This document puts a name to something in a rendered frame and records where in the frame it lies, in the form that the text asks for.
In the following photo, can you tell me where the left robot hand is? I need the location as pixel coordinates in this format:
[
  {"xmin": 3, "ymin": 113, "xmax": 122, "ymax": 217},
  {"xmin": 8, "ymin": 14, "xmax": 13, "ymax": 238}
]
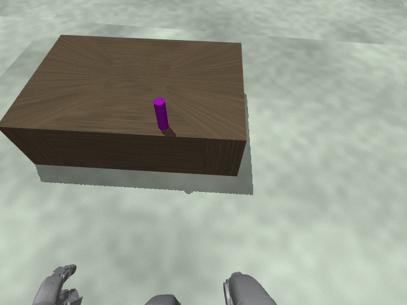
[{"xmin": 32, "ymin": 264, "xmax": 83, "ymax": 305}]

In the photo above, can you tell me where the can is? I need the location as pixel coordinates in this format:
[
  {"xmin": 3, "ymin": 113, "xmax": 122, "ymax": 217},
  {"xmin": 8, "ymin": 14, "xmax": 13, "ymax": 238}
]
[{"xmin": 153, "ymin": 97, "xmax": 169, "ymax": 130}]

